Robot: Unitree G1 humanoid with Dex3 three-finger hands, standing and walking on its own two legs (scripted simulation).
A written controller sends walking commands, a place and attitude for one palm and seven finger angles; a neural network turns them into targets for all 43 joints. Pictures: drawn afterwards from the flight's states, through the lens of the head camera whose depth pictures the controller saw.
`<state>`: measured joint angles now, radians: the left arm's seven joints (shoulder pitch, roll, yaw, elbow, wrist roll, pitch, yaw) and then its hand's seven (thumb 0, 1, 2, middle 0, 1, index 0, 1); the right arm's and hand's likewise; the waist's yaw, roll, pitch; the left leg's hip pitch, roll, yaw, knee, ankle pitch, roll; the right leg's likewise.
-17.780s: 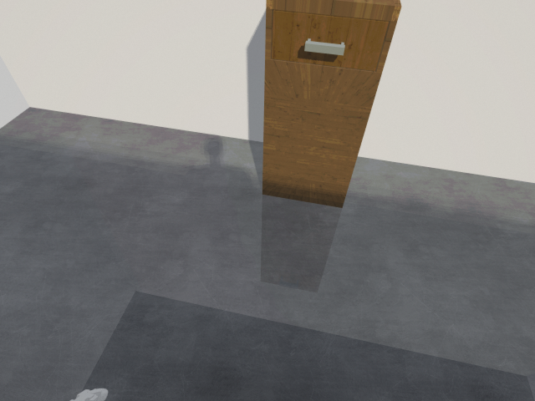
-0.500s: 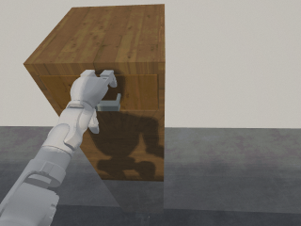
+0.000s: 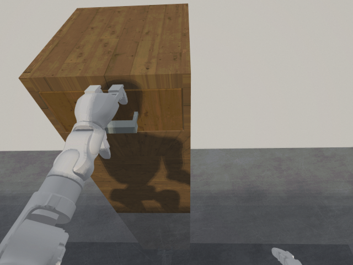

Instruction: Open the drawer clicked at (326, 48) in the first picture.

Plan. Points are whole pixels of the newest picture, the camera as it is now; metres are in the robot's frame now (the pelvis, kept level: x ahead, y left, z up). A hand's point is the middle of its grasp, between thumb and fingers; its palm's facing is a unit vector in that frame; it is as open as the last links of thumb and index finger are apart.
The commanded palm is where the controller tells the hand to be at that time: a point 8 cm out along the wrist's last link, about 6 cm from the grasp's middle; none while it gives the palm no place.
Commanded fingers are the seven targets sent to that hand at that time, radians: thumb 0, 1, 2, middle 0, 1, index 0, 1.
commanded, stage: move the hooked fingers above the handle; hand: left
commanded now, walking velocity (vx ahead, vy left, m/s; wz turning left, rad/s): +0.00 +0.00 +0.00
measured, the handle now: (114, 121) +0.47 +0.21 +0.05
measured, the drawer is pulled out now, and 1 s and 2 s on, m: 0.00 0.00 0.00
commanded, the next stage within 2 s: lower the fingers behind the handle in 0.20 s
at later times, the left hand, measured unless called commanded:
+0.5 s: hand (108, 122) +0.41 +0.19 +0.10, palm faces +0.13 -0.04 -0.99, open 13.9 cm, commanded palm +0.38 +0.19 +0.15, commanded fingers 0.00 -0.50 0.30 -0.30 -1.20 -0.30 -1.20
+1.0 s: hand (124, 135) +0.42 +0.17 +0.05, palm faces +0.05 -0.07 -1.00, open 13.8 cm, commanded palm +0.39 +0.19 +0.12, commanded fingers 0.00 -0.50 0.30 -0.30 -1.20 -0.30 -1.20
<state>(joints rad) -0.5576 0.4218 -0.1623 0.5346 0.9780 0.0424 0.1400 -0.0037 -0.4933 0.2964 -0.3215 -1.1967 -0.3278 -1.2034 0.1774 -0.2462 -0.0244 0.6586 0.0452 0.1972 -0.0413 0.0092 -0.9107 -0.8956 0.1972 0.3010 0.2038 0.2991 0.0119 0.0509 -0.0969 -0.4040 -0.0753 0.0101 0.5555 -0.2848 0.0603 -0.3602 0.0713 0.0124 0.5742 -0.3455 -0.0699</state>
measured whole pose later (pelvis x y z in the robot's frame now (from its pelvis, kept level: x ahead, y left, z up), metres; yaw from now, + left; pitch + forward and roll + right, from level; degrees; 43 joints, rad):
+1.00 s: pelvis -0.01 +0.01 -0.01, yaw -1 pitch +12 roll +0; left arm -0.58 0.33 -0.18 0.69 1.03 0.03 0.28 0.00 -0.49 0.30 -0.31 -1.20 -0.33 -1.21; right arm 0.23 -0.24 -0.05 0.67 0.03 0.19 -0.02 0.01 -0.91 -0.90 0.20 0.30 0.20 0.30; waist -0.01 0.05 -0.12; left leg -0.53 -0.07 0.03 0.64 -0.31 0.07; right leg -0.49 0.07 0.02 0.66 -0.37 -0.06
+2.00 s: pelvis +0.00 -0.02 -0.01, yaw -1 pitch +13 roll +1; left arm -0.57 0.34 -0.13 0.81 1.04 0.05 0.28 0.00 -0.49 0.30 -0.31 -1.20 -0.31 -1.21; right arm 0.24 -0.23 -0.02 0.66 0.04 0.21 -0.06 0.01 -0.91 -0.90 0.20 0.30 0.21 0.30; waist -0.05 0.03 -0.16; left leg -0.53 -0.05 0.03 0.63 -0.32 0.04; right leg -0.49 0.10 0.02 0.64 -0.36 -0.09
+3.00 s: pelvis +0.01 +0.00 +0.00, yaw -4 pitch +12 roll +1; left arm -0.47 0.33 -0.13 0.69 1.03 0.10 0.27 0.01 0.67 0.79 -0.41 -1.35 -0.36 -1.29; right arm 0.24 -0.24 -0.03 0.63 0.04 0.21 -0.04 0.01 -0.91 -0.90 0.20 0.30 0.20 0.30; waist -0.06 0.04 -0.17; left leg -0.48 -0.04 0.07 0.60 -0.32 0.06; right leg -0.45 0.10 0.07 0.61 -0.36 -0.07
